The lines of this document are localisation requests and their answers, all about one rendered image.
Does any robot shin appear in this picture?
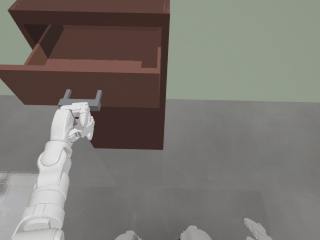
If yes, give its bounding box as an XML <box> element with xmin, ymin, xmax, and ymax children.
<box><xmin>126</xmin><ymin>230</ymin><xmax>136</xmax><ymax>235</ymax></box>
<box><xmin>186</xmin><ymin>225</ymin><xmax>198</xmax><ymax>230</ymax></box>

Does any cabinet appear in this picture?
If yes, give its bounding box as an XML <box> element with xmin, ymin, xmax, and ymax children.
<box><xmin>8</xmin><ymin>0</ymin><xmax>170</xmax><ymax>150</ymax></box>

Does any robot left upper arm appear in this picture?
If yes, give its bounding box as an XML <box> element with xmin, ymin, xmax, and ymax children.
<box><xmin>12</xmin><ymin>227</ymin><xmax>65</xmax><ymax>240</ymax></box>

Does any left robot shin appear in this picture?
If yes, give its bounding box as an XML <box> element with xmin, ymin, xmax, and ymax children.
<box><xmin>126</xmin><ymin>230</ymin><xmax>136</xmax><ymax>235</ymax></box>

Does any robot right hand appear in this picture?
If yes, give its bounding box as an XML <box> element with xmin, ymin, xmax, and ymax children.
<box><xmin>244</xmin><ymin>218</ymin><xmax>273</xmax><ymax>240</ymax></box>

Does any robot left hand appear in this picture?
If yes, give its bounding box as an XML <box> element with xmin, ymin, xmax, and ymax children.
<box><xmin>50</xmin><ymin>102</ymin><xmax>95</xmax><ymax>147</ymax></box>

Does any right robot shin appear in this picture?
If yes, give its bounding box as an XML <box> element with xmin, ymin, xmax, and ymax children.
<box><xmin>186</xmin><ymin>225</ymin><xmax>198</xmax><ymax>230</ymax></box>

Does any left robot forearm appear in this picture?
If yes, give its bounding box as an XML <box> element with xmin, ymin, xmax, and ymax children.
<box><xmin>10</xmin><ymin>140</ymin><xmax>73</xmax><ymax>240</ymax></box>

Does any drawer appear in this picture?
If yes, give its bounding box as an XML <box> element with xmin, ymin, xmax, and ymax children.
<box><xmin>0</xmin><ymin>24</ymin><xmax>162</xmax><ymax>108</ymax></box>

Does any handle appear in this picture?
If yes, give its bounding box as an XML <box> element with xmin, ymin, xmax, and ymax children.
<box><xmin>58</xmin><ymin>89</ymin><xmax>102</xmax><ymax>111</ymax></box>

